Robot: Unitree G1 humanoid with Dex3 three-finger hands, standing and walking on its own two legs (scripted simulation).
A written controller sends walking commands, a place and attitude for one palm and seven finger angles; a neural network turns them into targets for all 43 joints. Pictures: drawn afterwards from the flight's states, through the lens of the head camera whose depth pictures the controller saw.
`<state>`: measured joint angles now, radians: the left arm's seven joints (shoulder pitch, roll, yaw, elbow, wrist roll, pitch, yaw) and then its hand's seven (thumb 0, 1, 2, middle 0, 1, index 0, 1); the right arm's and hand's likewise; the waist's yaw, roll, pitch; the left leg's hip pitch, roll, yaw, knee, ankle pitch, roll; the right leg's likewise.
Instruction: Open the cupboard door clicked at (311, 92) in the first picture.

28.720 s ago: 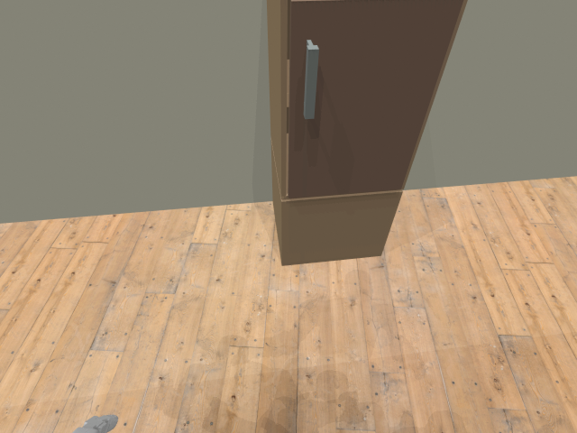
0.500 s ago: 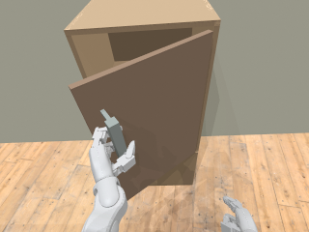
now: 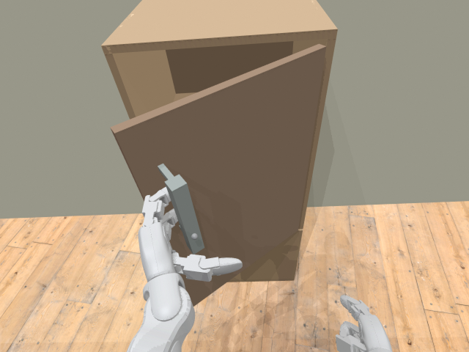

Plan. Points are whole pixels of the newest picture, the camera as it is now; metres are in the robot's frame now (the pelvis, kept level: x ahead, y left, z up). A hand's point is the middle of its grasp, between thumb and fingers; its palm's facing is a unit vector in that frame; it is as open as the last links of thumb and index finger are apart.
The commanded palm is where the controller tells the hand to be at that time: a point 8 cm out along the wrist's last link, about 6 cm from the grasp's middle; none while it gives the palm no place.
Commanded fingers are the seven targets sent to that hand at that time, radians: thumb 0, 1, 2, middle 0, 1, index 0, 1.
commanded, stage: open thumb and fingers to let go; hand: left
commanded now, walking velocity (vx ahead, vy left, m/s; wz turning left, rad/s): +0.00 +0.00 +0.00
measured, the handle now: (180, 210) +0.32 +0.12 +0.10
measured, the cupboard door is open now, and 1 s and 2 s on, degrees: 36 38 38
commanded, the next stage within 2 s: slide the hand sideways off the handle in 0.06 s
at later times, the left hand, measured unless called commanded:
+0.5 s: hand (195, 258) +0.23 +0.07 +0.11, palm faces -0.05 -1.00 +0.03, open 16.4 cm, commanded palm +0.20 +0.12 +0.11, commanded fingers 0.00 -0.50 0.30 -0.15 -0.30 -0.15 -0.30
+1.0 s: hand (156, 278) +0.20 +0.12 +0.11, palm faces -0.01 -1.00 +0.02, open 16.2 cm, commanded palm +0.16 +0.17 +0.11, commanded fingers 0.00 -0.50 0.30 -0.15 -0.30 -0.15 -0.30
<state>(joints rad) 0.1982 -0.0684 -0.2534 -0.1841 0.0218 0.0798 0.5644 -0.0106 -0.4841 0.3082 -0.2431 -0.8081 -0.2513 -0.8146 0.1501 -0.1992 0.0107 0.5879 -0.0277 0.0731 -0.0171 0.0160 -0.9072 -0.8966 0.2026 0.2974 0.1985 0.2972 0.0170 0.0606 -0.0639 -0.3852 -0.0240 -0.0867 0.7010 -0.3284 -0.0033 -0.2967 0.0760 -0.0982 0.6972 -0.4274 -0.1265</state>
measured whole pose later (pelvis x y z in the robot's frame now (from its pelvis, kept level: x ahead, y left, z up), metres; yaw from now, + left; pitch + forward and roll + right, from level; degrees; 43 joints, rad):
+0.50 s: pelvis -0.03 +0.05 +0.00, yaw -2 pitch -1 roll -1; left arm 0.14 -0.02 -0.33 -0.08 -0.02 -0.05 0.26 -0.01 -0.51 0.30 -0.13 -0.30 -0.13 -0.31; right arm 0.21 -0.20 0.04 0.54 0.01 0.01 0.00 0.02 -0.91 -0.90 0.20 0.30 0.20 0.30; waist 0.01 0.06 -0.03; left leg -0.39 -0.04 -0.04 0.73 -0.31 0.02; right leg -0.31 0.06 -0.06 0.71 -0.38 -0.06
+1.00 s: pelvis -0.02 +0.08 -0.01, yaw -3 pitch -1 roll -2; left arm 0.39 0.03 -0.37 -0.37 0.05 0.02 0.28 -0.01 -0.51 0.30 -0.18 -0.31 -0.18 -0.32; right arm 0.17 -0.18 0.05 0.45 0.01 0.08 0.04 0.02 -0.91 -0.90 0.20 0.30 0.20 0.30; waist 0.02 0.04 -0.04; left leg -0.42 -0.05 0.00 0.78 -0.35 0.06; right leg -0.33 0.04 -0.02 0.75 -0.41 -0.02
